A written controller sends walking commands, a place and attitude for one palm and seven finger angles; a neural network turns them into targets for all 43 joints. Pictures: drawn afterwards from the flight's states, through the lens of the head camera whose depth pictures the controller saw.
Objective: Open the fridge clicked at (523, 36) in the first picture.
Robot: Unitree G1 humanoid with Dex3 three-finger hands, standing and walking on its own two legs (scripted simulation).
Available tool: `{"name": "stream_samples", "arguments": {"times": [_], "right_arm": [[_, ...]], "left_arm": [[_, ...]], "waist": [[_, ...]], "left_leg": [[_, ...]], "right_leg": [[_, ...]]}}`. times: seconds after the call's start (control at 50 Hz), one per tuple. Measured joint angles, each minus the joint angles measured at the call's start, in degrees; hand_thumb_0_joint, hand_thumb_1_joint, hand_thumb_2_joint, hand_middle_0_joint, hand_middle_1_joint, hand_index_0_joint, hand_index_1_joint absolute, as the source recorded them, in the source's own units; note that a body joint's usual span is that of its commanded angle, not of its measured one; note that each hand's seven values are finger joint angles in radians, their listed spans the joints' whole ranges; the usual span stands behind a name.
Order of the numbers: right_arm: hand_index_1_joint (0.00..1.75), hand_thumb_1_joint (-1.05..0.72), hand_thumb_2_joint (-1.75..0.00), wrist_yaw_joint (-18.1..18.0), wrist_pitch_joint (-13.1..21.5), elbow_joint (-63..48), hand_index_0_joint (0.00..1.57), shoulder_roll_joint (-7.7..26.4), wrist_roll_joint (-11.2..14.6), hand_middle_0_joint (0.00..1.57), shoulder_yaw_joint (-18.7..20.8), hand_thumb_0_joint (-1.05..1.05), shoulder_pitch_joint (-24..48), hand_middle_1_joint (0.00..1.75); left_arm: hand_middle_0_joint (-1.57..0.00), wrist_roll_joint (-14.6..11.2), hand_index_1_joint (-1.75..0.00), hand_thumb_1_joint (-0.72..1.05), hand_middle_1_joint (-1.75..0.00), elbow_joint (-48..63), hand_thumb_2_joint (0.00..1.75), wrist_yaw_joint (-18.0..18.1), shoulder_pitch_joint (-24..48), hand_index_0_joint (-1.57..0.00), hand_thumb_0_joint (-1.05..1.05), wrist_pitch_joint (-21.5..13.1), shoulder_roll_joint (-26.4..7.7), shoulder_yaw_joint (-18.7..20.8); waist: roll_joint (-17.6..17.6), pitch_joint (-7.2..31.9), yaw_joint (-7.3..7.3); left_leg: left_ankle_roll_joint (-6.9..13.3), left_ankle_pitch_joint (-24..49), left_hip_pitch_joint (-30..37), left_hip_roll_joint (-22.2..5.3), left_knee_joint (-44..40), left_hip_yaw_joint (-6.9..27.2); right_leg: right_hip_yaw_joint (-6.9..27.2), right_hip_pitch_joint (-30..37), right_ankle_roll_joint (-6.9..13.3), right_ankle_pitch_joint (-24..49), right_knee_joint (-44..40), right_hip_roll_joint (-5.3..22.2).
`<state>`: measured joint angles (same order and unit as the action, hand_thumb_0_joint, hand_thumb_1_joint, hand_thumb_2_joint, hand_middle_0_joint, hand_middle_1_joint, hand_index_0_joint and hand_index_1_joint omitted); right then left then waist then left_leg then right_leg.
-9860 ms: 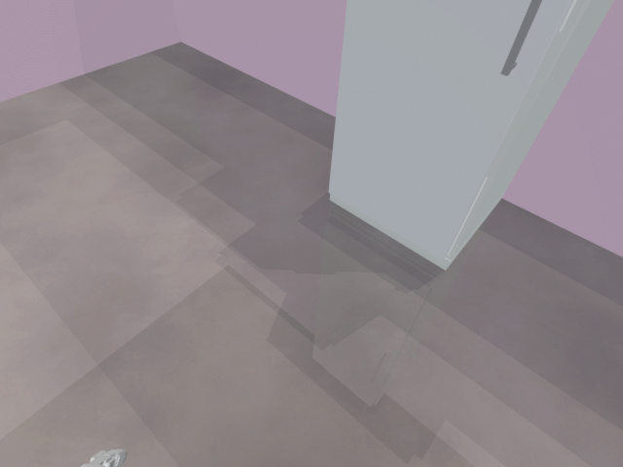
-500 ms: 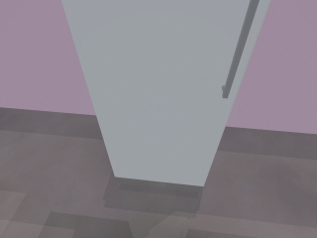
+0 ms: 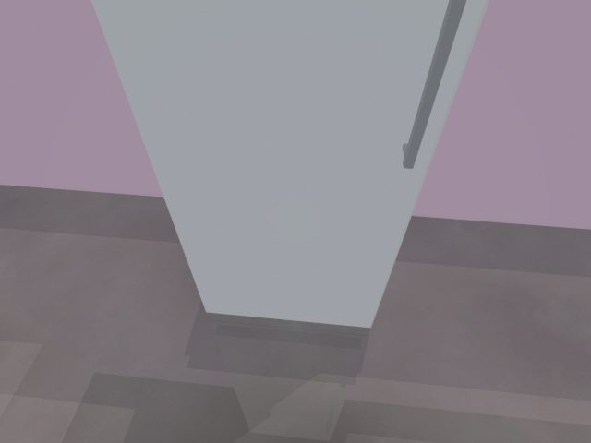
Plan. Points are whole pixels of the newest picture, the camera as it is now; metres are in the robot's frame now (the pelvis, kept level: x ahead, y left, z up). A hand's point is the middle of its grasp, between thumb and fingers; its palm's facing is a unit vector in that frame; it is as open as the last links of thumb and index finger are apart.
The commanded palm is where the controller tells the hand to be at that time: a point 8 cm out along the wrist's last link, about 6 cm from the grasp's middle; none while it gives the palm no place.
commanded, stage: look again from close up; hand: right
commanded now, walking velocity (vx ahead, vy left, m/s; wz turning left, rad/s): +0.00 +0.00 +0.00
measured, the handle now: (435, 59) +0.59 -0.17 +0.25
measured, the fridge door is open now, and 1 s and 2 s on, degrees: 0 0 0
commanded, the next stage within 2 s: shuffle to correct the standing spot in 1.28 s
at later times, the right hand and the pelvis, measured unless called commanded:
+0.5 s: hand out of the picture +0.08 -0.22 -0.16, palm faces -0.03 +0.95 -0.31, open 7.4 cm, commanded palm none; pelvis +0.03 +0.01 +0.01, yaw +0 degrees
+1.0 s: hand out of the picture +0.10 -0.21 -0.15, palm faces -0.02 +0.95 -0.31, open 7.4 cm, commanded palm none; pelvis +0.04 +0.02 +0.01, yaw +0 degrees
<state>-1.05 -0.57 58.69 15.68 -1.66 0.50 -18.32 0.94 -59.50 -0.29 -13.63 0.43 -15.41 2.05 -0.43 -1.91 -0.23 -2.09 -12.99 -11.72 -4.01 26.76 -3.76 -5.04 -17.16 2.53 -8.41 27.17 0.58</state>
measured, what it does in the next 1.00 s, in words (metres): stands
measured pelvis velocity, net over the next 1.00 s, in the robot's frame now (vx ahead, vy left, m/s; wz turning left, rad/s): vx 0.04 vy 0.02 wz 0.00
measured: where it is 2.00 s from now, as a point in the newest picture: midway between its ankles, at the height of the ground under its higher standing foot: outside the picture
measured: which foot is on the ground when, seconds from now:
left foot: down 0.00-1.00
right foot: down 0.00-1.00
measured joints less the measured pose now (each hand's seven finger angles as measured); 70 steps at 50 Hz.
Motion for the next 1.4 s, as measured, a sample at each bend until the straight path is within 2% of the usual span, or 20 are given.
{"name": "stream_samples", "arguments": {"times": [0.3,0.72,1.4], "right_arm": [[0.30,-0.90,-0.90,0.08,0.68,1.00,0.20,0.53,0.18,0.20,-0.73,0.01,3.65,0.30],[0.30,-0.90,-0.90,0.14,0.99,1.32,0.20,1.50,0.62,0.20,-0.99,0.01,8.77,0.30],[0.30,-0.90,-0.90,0.00,0.60,4.30,0.20,-0.60,0.78,0.20,-1.10,0.01,5.51,0.30]], "left_arm": [[-0.20,-0.27,-0.30,0.90,-0.30,-1.04,0.90,-0.28,4.05,-0.20,0.01,-0.71,-1.09,-0.59],[-0.20,-0.33,-0.30,0.90,-0.30,-3.10,0.90,-0.14,6.13,-0.20,0.01,-0.90,-2.10,-1.62],[-0.20,-0.36,-0.30,0.90,-0.30,-4.93,0.90,0.35,3.85,-0.20,0.01,-0.64,-0.15,-2.19]], "waist": [[-0.01,-0.35,-0.19],[-0.05,-0.68,0.48],[0.23,-0.64,0.06]], "left_leg": [[-0.54,-0.15,2.19,-0.11,-2.23,-0.10],[0.10,-0.31,6.24,0.60,-5.73,-0.63],[0.35,0.38,8.03,1.03,-7.86,-0.70]], "right_leg": [[0.09,2.30,-0.22,0.00,-2.50,-0.31],[0.55,6.02,-1.35,-0.23,-5.42,0.13],[0.62,7.64,-1.76,0.25,-7.10,0.41]]}}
